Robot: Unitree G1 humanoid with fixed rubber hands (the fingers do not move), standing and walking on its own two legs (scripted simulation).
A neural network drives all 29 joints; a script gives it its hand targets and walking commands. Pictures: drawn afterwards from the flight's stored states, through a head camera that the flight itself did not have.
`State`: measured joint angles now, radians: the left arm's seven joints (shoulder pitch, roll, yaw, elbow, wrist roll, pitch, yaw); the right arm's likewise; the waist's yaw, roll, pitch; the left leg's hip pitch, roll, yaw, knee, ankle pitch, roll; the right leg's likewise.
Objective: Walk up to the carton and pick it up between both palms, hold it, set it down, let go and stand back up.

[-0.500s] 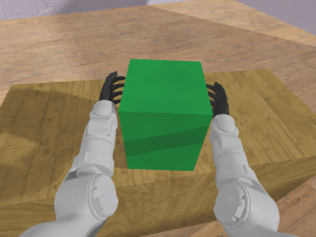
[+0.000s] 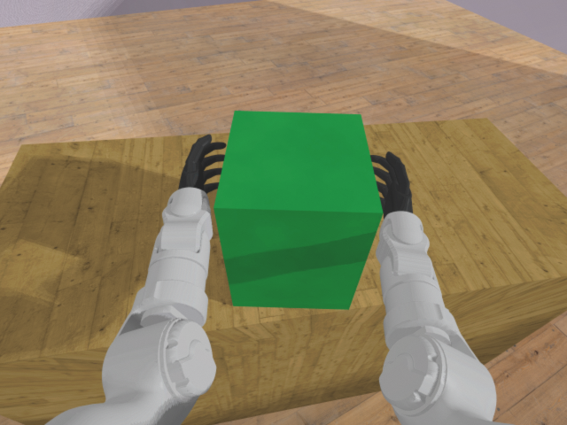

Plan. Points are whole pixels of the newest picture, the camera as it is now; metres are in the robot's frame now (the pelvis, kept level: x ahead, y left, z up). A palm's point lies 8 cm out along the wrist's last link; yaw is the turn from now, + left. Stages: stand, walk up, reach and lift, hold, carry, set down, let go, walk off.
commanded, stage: set down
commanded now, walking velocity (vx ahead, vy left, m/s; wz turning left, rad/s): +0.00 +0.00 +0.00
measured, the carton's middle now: (294, 214) +0.46 +0.02 +0.05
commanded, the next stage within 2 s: none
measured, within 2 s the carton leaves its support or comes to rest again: neither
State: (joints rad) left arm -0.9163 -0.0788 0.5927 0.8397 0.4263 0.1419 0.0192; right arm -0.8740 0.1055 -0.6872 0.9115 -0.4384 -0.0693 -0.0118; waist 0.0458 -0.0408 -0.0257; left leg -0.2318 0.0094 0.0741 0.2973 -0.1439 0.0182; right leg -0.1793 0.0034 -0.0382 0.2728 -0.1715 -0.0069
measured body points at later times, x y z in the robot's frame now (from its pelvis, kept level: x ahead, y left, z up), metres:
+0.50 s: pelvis +0.00 +0.00 +0.00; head +0.04 +0.02 +0.45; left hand +0.44 +0.16 +0.12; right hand +0.44 -0.13 +0.11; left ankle +0.00 +0.10 -0.75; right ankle -0.03 -0.11 -0.75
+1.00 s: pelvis +0.00 +0.00 +0.00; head +0.05 +0.02 +0.45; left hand +0.44 +0.16 +0.12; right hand +0.44 -0.13 +0.11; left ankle +0.00 +0.10 -0.75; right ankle -0.03 -0.11 -0.75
